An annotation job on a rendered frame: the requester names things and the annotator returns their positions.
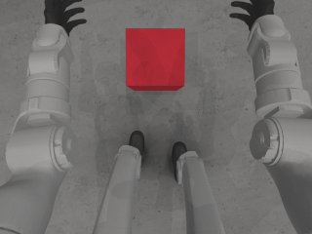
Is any robot right hand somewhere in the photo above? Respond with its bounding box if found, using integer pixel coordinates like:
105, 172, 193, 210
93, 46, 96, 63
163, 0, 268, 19
229, 0, 275, 31

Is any right robot forearm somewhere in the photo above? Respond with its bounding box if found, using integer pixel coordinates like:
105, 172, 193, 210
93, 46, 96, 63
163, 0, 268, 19
247, 15, 312, 119

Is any left robot upper arm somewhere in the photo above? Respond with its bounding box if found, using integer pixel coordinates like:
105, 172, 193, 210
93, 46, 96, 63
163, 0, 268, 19
0, 123, 81, 234

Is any right robot upper arm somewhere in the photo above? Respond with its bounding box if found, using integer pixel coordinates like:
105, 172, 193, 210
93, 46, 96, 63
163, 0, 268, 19
249, 116, 312, 234

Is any left robot thigh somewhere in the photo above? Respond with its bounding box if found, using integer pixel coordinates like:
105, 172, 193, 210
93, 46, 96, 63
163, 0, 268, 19
92, 150, 142, 234

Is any left robot foot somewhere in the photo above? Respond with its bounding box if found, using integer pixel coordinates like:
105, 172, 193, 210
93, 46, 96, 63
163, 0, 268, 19
129, 131, 144, 166

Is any left robot forearm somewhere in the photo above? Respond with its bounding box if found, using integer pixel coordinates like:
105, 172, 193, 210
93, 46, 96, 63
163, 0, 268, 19
5, 23, 74, 169

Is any robot left hand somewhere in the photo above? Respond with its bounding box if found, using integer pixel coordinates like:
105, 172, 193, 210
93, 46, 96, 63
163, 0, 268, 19
44, 0, 87, 37

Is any carton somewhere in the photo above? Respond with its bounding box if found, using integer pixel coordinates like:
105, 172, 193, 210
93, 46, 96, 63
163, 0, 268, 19
126, 28, 185, 91

